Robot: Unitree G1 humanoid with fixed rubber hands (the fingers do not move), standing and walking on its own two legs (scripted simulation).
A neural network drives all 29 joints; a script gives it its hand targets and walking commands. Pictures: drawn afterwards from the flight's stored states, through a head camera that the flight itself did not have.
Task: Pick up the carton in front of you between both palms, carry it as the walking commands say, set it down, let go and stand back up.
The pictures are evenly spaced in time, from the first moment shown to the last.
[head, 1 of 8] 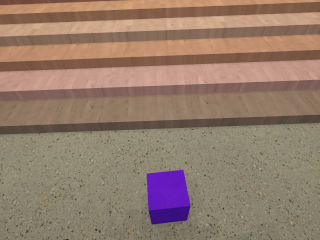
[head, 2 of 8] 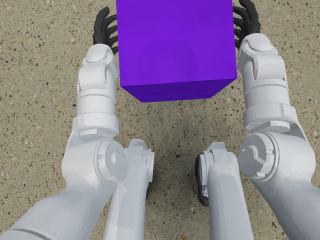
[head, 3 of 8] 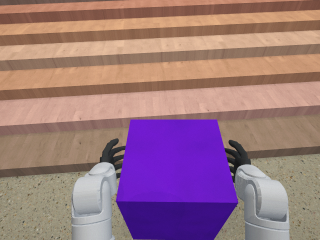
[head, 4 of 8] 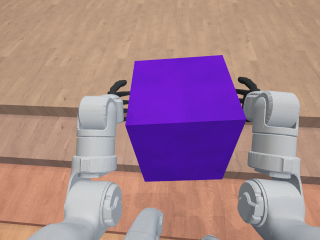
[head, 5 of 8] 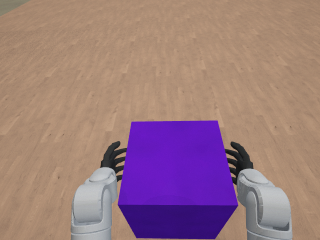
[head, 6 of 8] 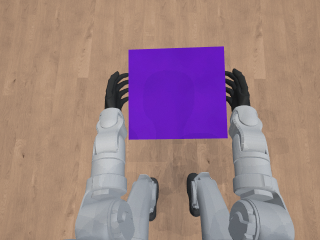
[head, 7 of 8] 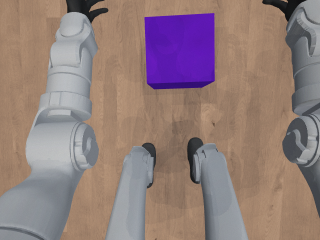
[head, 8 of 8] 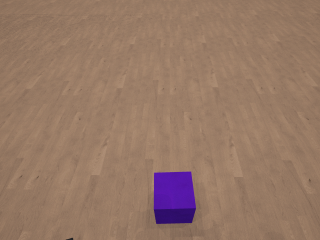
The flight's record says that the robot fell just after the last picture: no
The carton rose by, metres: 1.58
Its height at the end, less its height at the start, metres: +0.82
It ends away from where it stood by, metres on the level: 5.18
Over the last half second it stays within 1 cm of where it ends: yes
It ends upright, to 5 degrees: yes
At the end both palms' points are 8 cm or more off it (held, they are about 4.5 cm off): yes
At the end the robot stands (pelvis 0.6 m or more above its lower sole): yes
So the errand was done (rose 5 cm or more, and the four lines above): yes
